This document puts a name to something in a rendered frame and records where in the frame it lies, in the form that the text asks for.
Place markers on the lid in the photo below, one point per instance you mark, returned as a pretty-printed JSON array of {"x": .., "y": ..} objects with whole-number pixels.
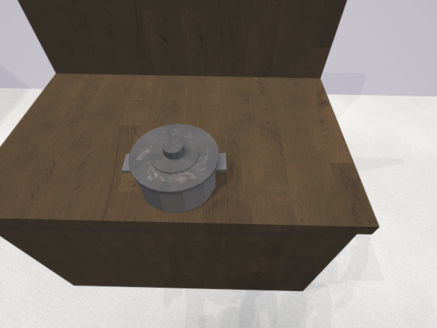
[{"x": 154, "y": 171}]

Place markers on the table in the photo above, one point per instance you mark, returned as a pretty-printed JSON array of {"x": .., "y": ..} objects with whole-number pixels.
[{"x": 248, "y": 72}]

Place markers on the knob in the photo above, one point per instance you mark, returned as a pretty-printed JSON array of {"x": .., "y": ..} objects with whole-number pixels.
[{"x": 173, "y": 148}]

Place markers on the pot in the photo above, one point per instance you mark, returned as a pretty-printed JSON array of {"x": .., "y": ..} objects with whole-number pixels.
[{"x": 181, "y": 202}]

